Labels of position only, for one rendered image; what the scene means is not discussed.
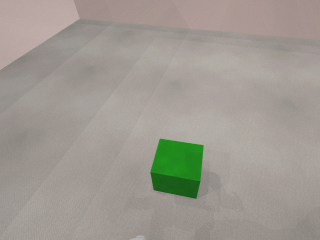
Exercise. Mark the carton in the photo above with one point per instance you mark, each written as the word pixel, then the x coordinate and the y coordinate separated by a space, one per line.
pixel 177 168

